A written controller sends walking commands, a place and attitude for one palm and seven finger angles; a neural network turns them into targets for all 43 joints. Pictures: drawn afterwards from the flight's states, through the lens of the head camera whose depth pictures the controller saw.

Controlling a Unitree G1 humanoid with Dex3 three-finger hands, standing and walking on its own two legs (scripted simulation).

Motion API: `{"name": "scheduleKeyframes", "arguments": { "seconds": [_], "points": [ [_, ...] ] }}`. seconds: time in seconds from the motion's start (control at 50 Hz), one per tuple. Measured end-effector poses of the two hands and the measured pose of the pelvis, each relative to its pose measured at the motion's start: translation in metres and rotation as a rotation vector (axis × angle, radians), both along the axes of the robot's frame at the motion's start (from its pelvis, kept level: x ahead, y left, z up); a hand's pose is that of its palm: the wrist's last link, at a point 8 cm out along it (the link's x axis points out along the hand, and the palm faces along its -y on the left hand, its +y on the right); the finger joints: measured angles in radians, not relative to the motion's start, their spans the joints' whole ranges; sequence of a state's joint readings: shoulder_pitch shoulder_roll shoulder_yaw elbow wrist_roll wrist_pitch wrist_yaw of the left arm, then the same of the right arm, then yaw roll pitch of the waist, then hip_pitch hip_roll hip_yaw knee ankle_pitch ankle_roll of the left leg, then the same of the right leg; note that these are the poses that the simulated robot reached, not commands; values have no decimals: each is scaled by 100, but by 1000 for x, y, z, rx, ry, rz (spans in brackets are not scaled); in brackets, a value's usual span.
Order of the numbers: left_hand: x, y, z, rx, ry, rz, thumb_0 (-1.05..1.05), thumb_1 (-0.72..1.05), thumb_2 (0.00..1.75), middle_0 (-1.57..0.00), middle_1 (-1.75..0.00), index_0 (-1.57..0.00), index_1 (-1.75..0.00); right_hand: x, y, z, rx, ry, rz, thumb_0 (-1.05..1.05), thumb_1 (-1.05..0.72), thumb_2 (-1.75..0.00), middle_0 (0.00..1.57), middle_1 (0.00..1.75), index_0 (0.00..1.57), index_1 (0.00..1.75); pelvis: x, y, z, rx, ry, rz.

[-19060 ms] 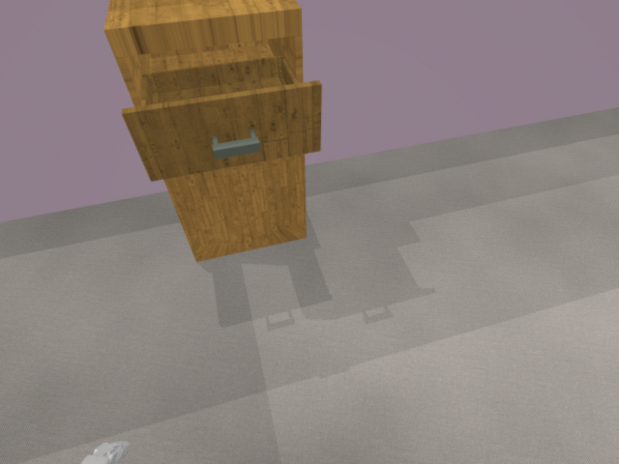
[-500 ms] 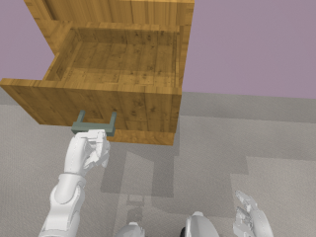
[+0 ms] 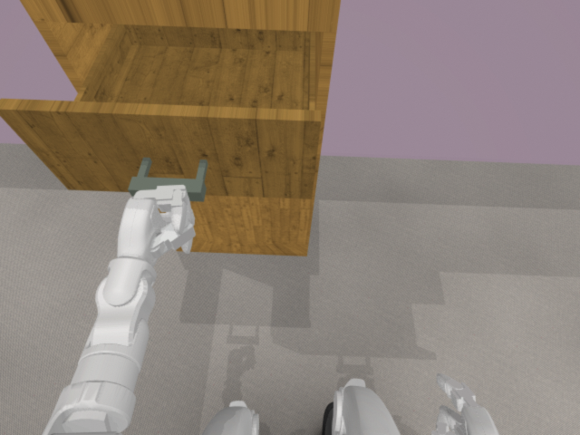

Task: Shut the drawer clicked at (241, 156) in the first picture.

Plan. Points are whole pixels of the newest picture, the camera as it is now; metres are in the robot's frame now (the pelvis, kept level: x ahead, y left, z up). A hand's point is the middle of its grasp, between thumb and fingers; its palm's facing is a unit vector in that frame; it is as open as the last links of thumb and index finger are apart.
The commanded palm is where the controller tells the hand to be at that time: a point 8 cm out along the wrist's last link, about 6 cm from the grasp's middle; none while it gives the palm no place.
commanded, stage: push the drawer shut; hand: left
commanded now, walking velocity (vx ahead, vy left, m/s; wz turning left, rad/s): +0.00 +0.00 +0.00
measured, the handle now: (171, 177) +0.46 +0.18 +0.04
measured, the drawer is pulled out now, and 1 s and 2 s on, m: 0.19 0.06 0.00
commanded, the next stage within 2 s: none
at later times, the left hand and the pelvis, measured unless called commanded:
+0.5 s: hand (196, 192) +0.44 +0.14 +0.04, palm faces -0.05 -1.00 -0.06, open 3.2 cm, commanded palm +0.42 +0.19 +0.05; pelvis +0.00 +0.00 +0.00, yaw -1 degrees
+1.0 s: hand (204, 154) +0.51 +0.14 +0.04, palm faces -0.04 -1.00 -0.05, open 3.2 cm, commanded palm +0.49 +0.19 +0.05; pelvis -0.01 +0.00 -0.01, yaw -2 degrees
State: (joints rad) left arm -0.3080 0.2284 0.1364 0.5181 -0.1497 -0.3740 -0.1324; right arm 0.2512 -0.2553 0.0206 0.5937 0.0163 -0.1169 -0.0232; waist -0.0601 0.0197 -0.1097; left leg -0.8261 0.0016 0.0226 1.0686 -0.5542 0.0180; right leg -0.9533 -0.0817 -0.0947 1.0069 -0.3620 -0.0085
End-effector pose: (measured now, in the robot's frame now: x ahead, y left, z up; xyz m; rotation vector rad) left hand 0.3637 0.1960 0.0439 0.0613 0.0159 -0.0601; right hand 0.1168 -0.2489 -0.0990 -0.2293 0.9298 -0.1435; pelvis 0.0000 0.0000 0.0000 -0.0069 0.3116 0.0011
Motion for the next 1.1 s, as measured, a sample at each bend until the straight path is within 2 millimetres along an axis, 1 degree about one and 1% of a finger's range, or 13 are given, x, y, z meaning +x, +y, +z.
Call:
{"name": "scheduleKeyframes", "arguments": {
  "seconds": [0.12,0.26,0.58,0.7,0.9,1.1],
  "points": [
    [14,-2,1,-3,-1,6,3,85,90,-139,-160,-140,-160,-18,-6,-1,-3,50,-31,1,-90,-90,20,30,20,29,2,0,2,3,6,-9],
    [31,-2,0,2,-7,12,1,83,90,-140,-160,-140,-160,-35,-11,-5,-8,115,-50,1,-90,-90,20,30,20,29,2,-2,1,5,16,-14],
    [63,-2,1,-3,-3,12,2,82,89,-140,-160,-140,-160,-55,-11,-10,-8,182,-74,0,-90,-90,20,30,20,29,-1,-2,-1,4,38,-20],
    [79,-1,0,-5,-3,12,1,80,89,-140,-160,-140,-160,-67,-12,-13,-18,216,-75,0,-90,-90,20,30,20,29,-5,-1,-4,1,51,-16],
    [110,-3,1,-10,0,15,1,80,90,-140,-160,-140,-160,-98,-11,-19,-28,308,-101,0,-90,-90,20,30,20,29,-9,2,-11,-4,87,-18],
    [138,-6,2,-26,4,20,3,82,89,-140,-160,-140,-160,-129,-7,-16,-28,404,-146,0,-90,-90,20,30,20,29,-7,5,-13,-10,115,-32]
  ]
}}
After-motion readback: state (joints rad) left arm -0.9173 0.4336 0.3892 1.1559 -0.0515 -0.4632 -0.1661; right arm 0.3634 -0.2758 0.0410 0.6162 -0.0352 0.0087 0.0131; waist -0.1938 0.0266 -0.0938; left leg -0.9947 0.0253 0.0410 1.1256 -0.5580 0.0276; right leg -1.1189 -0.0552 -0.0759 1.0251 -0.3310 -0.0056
